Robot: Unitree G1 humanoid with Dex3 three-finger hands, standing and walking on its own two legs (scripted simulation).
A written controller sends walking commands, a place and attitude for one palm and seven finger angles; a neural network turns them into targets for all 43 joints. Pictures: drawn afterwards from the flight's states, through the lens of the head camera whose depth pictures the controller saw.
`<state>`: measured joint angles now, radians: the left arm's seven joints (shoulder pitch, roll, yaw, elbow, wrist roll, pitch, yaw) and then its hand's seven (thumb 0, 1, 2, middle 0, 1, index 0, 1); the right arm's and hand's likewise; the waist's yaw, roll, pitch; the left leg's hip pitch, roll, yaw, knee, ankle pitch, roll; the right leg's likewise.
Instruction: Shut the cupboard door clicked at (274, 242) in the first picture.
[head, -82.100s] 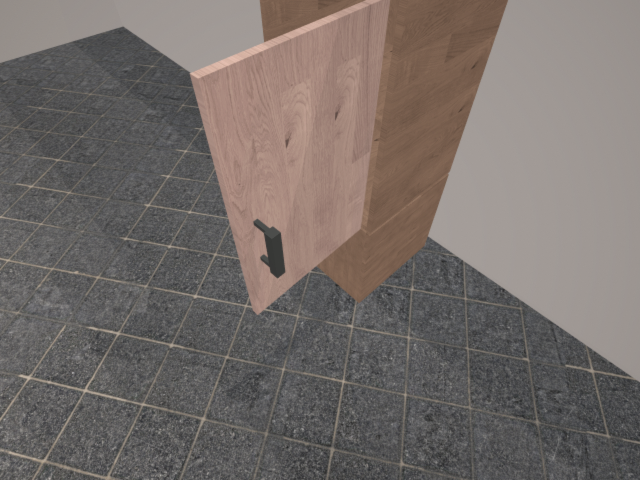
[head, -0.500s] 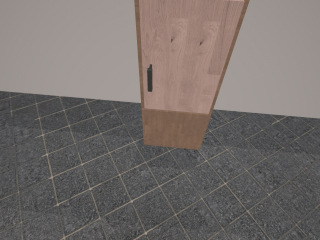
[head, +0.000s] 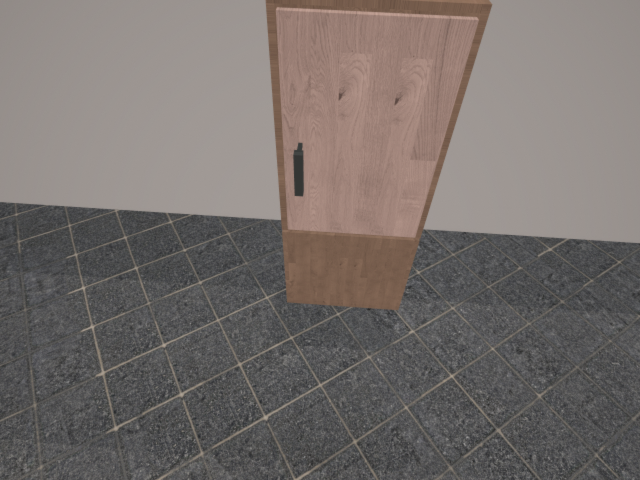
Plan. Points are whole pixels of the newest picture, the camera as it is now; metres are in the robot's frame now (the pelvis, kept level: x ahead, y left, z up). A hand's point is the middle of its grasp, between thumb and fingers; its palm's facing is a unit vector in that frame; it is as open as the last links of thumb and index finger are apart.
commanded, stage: let the arm hang, fingers relaxed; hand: left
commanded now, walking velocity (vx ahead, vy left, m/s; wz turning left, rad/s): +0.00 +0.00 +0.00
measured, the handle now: (299, 169) +0.83 +0.09 -0.11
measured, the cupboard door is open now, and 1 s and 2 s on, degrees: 0 0 0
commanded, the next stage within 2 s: look to check the result in 0.08 s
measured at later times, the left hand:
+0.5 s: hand out of the picture -0.03 +0.18 -0.18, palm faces +0.04 -0.98 -0.17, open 7.3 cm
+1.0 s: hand out of the picture -0.01 +0.18 -0.18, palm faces +0.03 -0.98 -0.18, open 7.3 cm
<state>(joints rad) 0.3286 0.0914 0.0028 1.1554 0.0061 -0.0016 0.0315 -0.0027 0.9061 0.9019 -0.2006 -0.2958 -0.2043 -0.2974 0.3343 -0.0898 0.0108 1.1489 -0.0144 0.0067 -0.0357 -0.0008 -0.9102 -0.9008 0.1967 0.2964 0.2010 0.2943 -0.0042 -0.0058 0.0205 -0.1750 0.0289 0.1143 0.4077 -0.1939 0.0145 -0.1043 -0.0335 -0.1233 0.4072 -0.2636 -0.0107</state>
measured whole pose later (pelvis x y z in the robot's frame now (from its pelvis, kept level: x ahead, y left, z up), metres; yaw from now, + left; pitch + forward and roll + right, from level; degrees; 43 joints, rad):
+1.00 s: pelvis +0.01 +0.02 +0.00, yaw -1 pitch -2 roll +0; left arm 0.30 0.13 0.01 1.14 0.01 0.00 0.03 0.00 0.91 0.90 -0.20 -0.30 -0.20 -0.30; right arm 0.30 -0.13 0.01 1.13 -0.01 0.00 -0.03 0.00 -0.91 -0.90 0.20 0.30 0.20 0.29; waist -0.01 0.00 0.04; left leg -0.16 0.00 0.13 0.39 -0.19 0.04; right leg -0.10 -0.06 -0.10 0.40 -0.26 0.02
